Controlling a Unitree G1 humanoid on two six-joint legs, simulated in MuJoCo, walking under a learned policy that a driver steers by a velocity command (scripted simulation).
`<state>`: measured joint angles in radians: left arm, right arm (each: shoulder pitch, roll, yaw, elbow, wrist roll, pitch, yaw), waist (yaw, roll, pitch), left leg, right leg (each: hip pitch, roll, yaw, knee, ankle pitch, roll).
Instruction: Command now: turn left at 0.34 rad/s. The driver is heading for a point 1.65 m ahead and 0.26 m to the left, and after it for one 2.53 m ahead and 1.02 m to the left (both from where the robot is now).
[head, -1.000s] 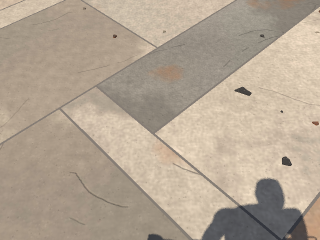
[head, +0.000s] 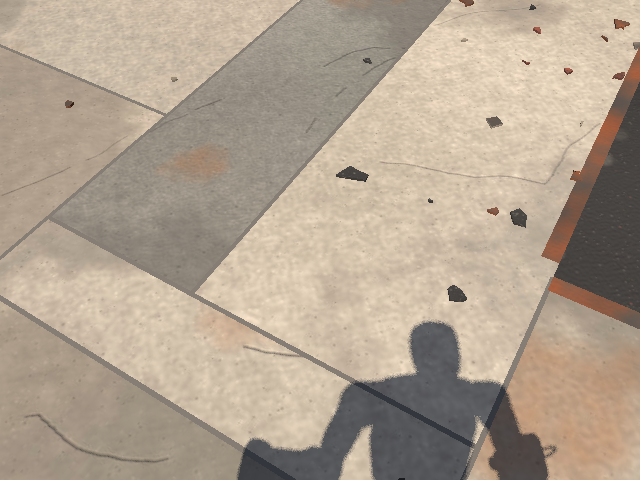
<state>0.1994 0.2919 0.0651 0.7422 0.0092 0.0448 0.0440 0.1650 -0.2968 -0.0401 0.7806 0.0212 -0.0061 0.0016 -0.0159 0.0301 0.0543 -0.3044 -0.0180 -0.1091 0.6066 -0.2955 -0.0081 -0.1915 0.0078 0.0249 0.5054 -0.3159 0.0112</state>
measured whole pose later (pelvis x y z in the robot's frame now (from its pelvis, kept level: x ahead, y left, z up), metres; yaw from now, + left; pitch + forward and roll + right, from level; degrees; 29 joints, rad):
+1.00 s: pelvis +0.36 +0.11 +0.01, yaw +17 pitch +1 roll -2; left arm 0.38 0.27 0.06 0.80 -0.02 -0.07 -0.01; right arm 0.12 -0.30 -0.03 0.67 -0.01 -0.09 0.01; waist 0.07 0.04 0.04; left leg -0.61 0.08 -0.08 0.78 -0.16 -0.03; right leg -0.12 0.09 0.06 0.28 -0.18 -0.06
